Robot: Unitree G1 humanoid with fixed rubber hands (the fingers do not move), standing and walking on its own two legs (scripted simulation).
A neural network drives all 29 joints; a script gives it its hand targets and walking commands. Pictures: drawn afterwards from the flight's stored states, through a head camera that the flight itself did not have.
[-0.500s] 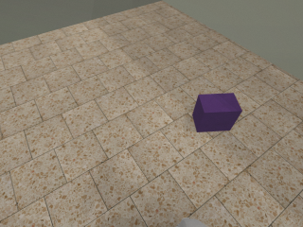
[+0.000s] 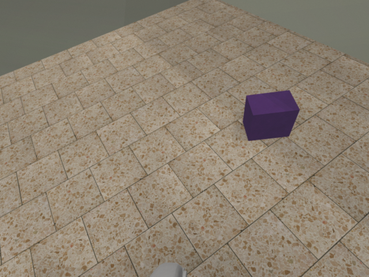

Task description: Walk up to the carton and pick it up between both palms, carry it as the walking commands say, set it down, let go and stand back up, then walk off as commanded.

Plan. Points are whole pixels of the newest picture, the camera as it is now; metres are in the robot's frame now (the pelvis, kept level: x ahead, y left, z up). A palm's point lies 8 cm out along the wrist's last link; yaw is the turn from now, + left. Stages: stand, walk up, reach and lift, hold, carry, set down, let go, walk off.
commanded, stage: walk off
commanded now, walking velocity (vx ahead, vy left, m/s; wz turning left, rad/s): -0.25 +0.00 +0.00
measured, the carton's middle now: (268, 116) +1.09 -0.46 -0.65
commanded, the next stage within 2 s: none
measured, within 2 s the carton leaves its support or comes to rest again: neither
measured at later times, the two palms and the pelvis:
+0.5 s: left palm out of the picture -0.12 +0.32 -0.15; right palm out of the picture -0.10 -0.20 -0.10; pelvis -0.15 +0.05 +0.01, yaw +0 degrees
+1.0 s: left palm out of the picture -0.24 +0.28 -0.12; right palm out of the picture -0.30 -0.24 -0.15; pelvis -0.30 +0.03 +0.00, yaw +0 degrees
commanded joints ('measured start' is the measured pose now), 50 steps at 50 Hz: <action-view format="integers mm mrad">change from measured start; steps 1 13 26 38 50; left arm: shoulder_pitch -26 -14 -18 192 -4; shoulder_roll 218 199 132 123 195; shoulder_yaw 39 37 47 37 25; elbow -75 -32 -4 45 -59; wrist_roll -9 -16 -7 -32 -1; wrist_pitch -27 9 20 5 -32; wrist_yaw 8 -2 12 3 17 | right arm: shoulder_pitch -15 156 57 26 70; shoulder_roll -60 -107 -75 -184 -28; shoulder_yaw -19 -16 2 -27 -3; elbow -36 -13 -64 -60 -43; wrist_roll -5 8 6 -2 -6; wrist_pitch -30 -37 -59 -29 -28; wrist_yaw -2 -31 -39 -31 -20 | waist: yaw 22 -5 -33 22 16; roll -223 -39 196 68 -189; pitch -67 -132 -75 -107 -96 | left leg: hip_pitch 5 438 491 246 -19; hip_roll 25 209 310 285 41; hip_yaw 35 -15 -77 -51 65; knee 4 -939 -867 -911 -97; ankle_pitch -2 262 454 210 -26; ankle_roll -49 33 163 100 -47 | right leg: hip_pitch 36 -142 -360 95 98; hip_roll -214 -93 107 54 -252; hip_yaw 149 111 102 -32 172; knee -135 58 594 -158 -107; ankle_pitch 445 208 -211 3 548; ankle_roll -141 -10 101 14 -170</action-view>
